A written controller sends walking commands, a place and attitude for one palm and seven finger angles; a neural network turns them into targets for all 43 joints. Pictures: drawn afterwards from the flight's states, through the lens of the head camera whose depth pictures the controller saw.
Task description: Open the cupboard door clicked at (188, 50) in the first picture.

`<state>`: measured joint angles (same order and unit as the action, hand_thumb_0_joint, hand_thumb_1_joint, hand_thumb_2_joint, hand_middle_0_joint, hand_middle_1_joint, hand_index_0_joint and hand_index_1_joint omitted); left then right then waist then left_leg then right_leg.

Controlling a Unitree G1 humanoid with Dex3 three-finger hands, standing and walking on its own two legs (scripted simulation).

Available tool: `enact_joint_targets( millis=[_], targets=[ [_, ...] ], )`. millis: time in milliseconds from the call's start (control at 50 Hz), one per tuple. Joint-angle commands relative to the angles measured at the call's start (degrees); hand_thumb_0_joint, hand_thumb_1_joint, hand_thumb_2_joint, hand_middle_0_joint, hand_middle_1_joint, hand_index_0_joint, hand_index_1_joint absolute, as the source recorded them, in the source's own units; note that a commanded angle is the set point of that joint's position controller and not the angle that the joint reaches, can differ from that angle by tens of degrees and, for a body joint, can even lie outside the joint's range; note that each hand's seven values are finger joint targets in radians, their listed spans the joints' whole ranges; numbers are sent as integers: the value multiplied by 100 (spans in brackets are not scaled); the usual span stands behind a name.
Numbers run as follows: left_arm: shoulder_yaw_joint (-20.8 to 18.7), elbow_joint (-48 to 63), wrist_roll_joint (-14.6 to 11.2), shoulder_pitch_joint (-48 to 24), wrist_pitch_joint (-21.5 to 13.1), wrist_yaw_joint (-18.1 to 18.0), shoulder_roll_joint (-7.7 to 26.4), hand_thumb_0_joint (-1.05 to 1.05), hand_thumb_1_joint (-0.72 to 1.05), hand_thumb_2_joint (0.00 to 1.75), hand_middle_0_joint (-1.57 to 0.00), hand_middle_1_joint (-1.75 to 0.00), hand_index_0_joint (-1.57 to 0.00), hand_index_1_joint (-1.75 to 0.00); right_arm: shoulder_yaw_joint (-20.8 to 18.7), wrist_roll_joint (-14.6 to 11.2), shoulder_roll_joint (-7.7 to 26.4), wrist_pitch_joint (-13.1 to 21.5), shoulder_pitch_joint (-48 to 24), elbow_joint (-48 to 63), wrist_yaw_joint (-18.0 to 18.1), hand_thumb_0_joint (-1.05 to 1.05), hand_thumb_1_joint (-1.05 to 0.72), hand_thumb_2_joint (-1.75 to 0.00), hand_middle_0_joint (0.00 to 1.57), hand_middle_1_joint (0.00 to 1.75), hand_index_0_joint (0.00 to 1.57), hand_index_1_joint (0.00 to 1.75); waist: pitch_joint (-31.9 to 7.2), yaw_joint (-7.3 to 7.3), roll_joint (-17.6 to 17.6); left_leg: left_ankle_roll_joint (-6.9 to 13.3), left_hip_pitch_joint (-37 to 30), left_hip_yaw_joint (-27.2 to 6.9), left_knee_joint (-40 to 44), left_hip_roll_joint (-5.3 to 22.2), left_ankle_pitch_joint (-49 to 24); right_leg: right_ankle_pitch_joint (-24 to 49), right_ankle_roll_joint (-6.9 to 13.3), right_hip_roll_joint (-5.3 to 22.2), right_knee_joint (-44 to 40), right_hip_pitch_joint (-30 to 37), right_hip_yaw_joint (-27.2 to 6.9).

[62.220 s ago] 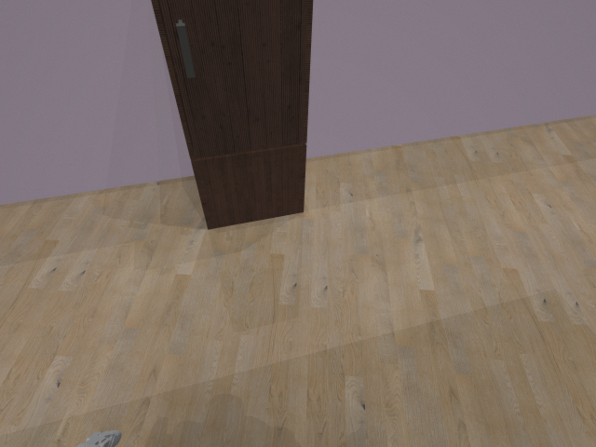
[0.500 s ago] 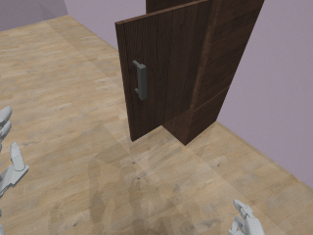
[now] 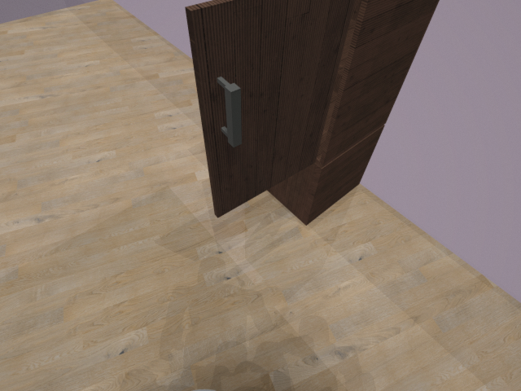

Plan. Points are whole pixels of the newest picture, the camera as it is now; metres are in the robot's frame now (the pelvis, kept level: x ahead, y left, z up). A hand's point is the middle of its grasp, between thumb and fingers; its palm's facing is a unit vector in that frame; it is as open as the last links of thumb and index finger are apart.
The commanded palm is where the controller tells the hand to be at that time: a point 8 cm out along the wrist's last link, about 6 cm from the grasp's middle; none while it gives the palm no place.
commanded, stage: let the arm hang, fingers relaxed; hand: left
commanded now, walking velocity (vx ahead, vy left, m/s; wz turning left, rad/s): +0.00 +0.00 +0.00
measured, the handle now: (228, 112) +0.63 +0.10 +0.05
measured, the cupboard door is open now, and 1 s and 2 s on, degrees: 86 86 86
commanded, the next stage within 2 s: look to check the result in 0.76 s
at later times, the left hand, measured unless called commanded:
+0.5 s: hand out of the picture +0.08 +0.24 -0.14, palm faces +0.02 -0.94 -0.35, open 7.4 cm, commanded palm none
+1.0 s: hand out of the picture +0.12 +0.22 -0.14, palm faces -0.01 -0.95 -0.33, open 7.4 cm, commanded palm none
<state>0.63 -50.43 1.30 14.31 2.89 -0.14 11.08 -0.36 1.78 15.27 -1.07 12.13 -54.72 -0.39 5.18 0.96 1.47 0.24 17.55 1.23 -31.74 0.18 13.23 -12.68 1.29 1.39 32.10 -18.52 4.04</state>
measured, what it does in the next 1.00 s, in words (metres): stands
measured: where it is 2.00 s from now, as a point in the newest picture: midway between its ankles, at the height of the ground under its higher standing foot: outside the picture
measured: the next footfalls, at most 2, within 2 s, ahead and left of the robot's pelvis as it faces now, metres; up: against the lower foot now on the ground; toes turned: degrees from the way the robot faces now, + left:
none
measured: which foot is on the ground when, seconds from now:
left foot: down 0.00-1.00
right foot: down 0.00-1.00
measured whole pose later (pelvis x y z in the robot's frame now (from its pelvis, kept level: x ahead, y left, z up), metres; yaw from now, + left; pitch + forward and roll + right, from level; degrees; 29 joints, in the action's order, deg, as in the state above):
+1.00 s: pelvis +0.05 -0.02 +0.02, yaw +0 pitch -1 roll +0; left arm -0.7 -65.4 0.6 5.2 -1.1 -0.1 17.0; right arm -0.2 1.3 18.2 0.0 6.4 -64.3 0.3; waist 4.1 0.1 -1.4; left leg -1.3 6.3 0.5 -17.7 1.2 9.9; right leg -10.1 2.1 -0.2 19.0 -7.7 4.8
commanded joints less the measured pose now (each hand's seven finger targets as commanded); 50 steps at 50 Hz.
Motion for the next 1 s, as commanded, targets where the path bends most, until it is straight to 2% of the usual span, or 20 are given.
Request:
enact_joint_targets(
  millis=[0,40,60,140,300,380,460,580,620,700,800,880,900,980],
  targets=[
    [-406,-8,-21,-148,-336,-60,1263,0,90,90,-20,-30,-20,-30,-185,-17,760,132,-182,172,95,0,-90,-90,20,30,20,30,-776,-123,-1089,208,60,-750,1075,481,454,-604,275,483,-999,724,-773],
    [-392,-296,-39,-153,-354,-58,1303,0,90,90,-20,-30,-20,-30,-191,-36,728,119,-92,3,109,0,-90,-90,20,30,20,30,-746,-122,-1038,197,24,-719,1100,450,514,-637,305,522,-1138,786,-804],
    [-396,-391,-41,-192,-370,-58,1359,0,90,90,-20,-30,-20,-30,-213,-50,795,106,-24,-37,117,0,-90,-90,20,30,20,30,-659,-114,-702,189,-46,-707,1057,466,483,-727,318,534,-1262,719,-802],
    [-397,-749,-47,-390,-369,-53,1392,0,90,90,-20,-30,-20,-30,-247,-46,775,68,210,-340,123,0,-90,-90,20,30,20,30,-321,-31,-258,191,-248,-615,1019,400,585,-1246,366,633,-1620,338,-857],
    [-422,-1075,-52,-613,-391,-68,1556,0,90,90,-20,-30,-20,-30,-253,-40,902,105,182,-613,123,0,-90,-90,20,30,20,30,-255,-50,8,200,-349,-619,1201,471,299,-1111,324,628,-1672,494,-803],
    [-417,-1120,-48,-765,-397,-71,1622,0,90,90,-20,-30,-20,-30,-234,-38,963,126,3,-667,107,0,-90,-90,20,30,20,30,-194,-72,-94,190,-357,-665,1374,534,144,-868,272,602,-1614,598,-743],
    [-414,-1123,-52,-835,-422,-74,1644,0,90,90,-20,-30,-20,-30,-216,-48,1051,170,-210,-669,104,0,-90,-90,20,30,20,30,-305,-130,-221,183,-423,-719,1506,588,-201,-385,229,581,-1528,851,-694],
    [-398,-1117,-52,-1040,-466,-74,1702,0,90,90,-20,-30,-20,-30,-196,-49,1114,195,-415,-693,102,0,-90,-90,20,30,20,30,-485,-94,-145,129,-688,-652,1540,604,-676,186,189,645,-1565,1066,-657],
    [-391,-1109,-55,-1079,-474,-76,1698,0,90,90,-20,-30,-20,-30,-188,-47,1133,198,-481,-707,103,0,-90,-90,20,30,20,30,-510,-92,-244,113,-752,-639,1570,612,-762,338,186,649,-1564,1105,-657],
    [-390,-1107,-57,-1131,-490,-73,1735,0,90,90,-20,-30,-20,-30,-182,-49,1180,202,-570,-710,107,0,-90,-90,20,30,20,30,-553,-79,-274,92,-849,-613,1594,611,-819,457,182,657,-1630,1164,-693],
    [-390,-1107,-65,-1147,-516,-83,1765,0,90,90,-20,-30,-20,-30,-172,-59,1233,211,-608,-692,123,0,-90,-90,20,30,20,30,-760,-59,-240,72,-1018,-582,1581,640,-1104,987,176,676,-1595,1367,-663],
    [-389,-1133,-67,-1140,-519,-89,1767,0,90,90,-20,-30,-20,-30,-170,-62,1261,207,-637,-684,138,0,-90,-90,20,30,20,30,-772,-49,-205,70,-1120,-557,1587,667,-1205,1183,174,673,-1610,1394,-635],
    [-383,-1141,-72,-1124,-515,-89,1760,0,90,90,-20,-30,-20,-30,-168,-61,1281,206,-659,-683,142,0,-90,-90,20,30,20,30,-770,-56,-291,66,-1148,-553,1580,666,-1230,1214,176,674,-1615,1391,-645],
    [-375,-1159,-71,-1118,-513,-90,1788,0,90,90,-20,-30,-20,-30,-162,-68,1296,193,-663,-694,143,0,-90,-90,20,30,20,30,-705,-48,-178,64,-1192,-535,1599,674,-1200,1221,170,667,-1665,1358,-638]
  ],
)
